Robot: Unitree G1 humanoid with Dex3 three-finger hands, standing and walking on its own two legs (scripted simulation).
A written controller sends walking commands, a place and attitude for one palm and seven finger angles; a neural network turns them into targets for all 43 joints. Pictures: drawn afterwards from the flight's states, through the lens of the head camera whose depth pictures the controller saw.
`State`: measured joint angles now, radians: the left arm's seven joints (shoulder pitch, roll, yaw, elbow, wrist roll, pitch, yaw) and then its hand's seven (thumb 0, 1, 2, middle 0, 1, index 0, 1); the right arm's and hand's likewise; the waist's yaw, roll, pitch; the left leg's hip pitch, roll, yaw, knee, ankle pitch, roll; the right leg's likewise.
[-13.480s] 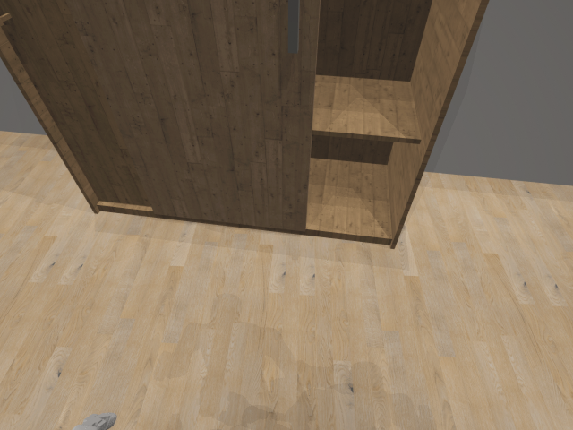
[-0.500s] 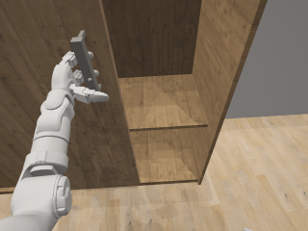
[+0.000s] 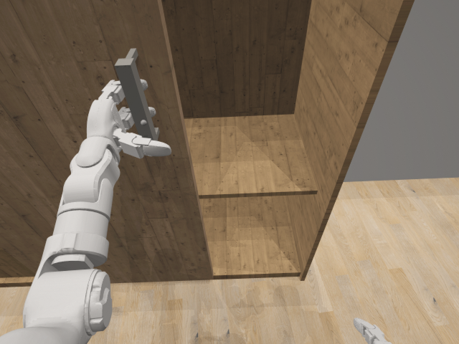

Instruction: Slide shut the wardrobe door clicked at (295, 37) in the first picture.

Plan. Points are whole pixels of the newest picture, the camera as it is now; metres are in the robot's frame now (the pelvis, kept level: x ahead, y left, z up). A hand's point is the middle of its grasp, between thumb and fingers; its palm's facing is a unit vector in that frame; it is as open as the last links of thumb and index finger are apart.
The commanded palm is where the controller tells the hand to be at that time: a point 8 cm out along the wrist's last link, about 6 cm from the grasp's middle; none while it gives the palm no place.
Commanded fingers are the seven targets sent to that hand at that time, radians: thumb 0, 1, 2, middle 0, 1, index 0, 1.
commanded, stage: slide the fingers in behind the handle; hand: left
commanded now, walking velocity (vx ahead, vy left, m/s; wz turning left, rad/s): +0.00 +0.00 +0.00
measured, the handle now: (143, 105) +0.49 +0.17 +0.19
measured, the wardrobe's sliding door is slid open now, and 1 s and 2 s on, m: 0.38 0.38 0.38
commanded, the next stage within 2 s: grip the handle and tug to test in 0.04 s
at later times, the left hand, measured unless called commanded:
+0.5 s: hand (143, 121) +0.43 +0.15 +0.20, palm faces +0.07 -1.00 -0.01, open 11.3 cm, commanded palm +0.40 +0.20 +0.20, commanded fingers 0.00 0.39 0.68 -0.40 -1.33 -0.40 -1.33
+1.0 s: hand (145, 121) +0.43 +0.15 +0.20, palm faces +0.07 -1.00 -0.01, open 6.7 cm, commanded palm +0.40 +0.20 +0.20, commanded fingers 0.00 0.90 0.90 -0.45 -1.40 -0.45 -1.40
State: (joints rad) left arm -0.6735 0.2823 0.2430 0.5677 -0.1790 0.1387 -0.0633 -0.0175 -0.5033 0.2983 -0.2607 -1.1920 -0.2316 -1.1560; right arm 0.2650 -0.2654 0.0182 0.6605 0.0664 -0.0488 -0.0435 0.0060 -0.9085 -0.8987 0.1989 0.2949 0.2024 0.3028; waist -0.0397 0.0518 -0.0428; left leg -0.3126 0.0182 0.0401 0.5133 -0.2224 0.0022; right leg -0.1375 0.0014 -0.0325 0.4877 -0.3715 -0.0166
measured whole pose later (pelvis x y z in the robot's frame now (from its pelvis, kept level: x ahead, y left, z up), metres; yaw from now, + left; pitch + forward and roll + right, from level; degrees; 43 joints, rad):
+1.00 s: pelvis +0.01 +0.00 +0.00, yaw +0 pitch +2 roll +0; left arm -0.66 0.27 0.24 0.51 -0.17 0.17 -0.04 0.00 0.62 0.79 -0.30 -1.35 -0.26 -1.35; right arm 0.27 -0.26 0.01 0.66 0.06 -0.04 -0.04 0.01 -0.91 -0.90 0.20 0.29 0.20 0.30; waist -0.04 0.05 -0.05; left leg -0.31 0.02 0.04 0.51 -0.23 0.00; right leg -0.13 0.00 -0.03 0.47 -0.37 -0.01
